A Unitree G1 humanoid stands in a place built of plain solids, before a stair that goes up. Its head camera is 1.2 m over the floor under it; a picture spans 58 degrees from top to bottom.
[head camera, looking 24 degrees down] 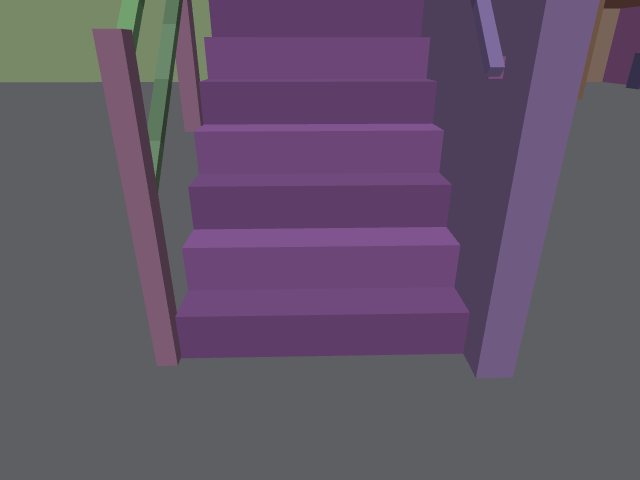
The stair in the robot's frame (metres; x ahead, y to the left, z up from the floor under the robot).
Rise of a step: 0.21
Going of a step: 0.21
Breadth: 1.20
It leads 1 degrees to the left of straight ahead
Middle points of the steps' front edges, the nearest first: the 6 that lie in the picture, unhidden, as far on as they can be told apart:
1.48 -0.01 0.21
1.69 -0.01 0.42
1.90 0.00 0.63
2.11 0.00 0.83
2.32 0.01 1.04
2.52 0.01 1.25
